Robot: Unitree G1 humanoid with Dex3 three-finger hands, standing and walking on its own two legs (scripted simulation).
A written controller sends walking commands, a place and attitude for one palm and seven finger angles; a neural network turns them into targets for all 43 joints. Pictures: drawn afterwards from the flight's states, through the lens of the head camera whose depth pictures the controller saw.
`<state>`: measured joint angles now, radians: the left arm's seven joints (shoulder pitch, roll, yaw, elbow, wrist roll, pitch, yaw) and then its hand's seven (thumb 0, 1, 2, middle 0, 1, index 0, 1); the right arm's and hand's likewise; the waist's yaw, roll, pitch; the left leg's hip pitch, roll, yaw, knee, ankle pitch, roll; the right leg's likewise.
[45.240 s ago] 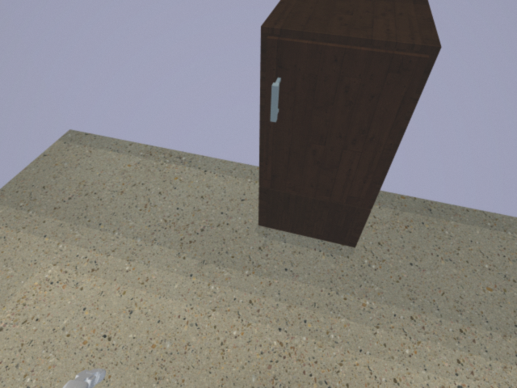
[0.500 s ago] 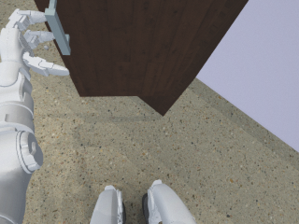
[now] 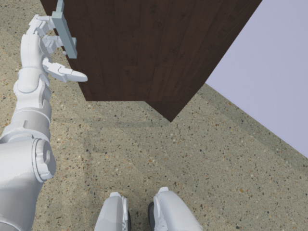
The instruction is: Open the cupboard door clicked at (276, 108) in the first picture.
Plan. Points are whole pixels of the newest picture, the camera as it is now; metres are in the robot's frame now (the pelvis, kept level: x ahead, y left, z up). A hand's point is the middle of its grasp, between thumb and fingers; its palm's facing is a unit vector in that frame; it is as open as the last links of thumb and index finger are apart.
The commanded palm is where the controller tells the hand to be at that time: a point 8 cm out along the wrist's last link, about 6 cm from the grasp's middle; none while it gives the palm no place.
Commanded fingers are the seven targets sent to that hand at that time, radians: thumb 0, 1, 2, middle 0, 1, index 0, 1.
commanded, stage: slide the fingers in behind the handle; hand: left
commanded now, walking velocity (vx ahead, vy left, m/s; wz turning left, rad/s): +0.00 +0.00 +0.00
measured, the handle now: (67, 31) +0.59 +0.17 +0.07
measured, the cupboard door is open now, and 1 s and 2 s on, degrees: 43 42 66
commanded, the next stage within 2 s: close the thumb around the handle in 0.50 s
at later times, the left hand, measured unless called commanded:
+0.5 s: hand (65, 51) +0.54 +0.17 +0.06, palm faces +0.02 -1.00 -0.02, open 14.0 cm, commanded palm +0.52 +0.18 +0.06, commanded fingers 0.00 -0.50 0.30 -0.30 -1.20 -0.30 -1.20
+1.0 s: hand (67, 52) +0.53 +0.16 +0.06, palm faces +0.01 -1.00 -0.02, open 9.6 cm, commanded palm +0.51 +0.18 +0.06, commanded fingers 0.00 0.68 0.80 -0.38 -1.33 -0.38 -1.33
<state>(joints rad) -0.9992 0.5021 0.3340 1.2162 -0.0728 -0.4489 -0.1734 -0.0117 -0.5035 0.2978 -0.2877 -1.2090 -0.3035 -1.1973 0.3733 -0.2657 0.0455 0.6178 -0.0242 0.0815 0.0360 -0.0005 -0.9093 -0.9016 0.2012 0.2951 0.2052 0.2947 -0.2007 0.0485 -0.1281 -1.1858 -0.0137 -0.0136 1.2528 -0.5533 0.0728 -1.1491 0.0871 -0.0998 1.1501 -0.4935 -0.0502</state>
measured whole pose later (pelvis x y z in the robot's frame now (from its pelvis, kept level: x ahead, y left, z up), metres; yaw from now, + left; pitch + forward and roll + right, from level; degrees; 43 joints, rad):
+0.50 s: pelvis +0.00 +0.00 +0.00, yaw +1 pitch +28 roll -6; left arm -1.04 0.48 0.28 1.24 -0.08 -0.44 -0.13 -0.01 -0.50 0.30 -0.24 -1.23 -0.30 -1.20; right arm 0.39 -0.27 0.04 0.64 -0.03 0.07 0.05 0.00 -0.91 -0.90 0.20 0.30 0.21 0.29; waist -0.20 0.05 -0.14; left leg -1.20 -0.02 -0.03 1.25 -0.55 0.08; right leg -1.15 0.08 -0.11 1.14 -0.49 -0.05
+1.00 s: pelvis +0.01 +0.01 +0.01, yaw +0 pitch +28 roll -6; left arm -0.98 0.43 0.27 1.20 -0.08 -0.46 -0.11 0.00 0.15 0.58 -0.23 -1.23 -0.35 -1.27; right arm 0.38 -0.25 0.03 0.64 -0.03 0.09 0.05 0.00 -0.91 -0.90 0.20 0.30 0.21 0.29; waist -0.19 0.06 -0.14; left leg -1.16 -0.03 -0.02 1.23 -0.55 0.08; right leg -1.11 0.08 -0.10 1.12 -0.49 -0.04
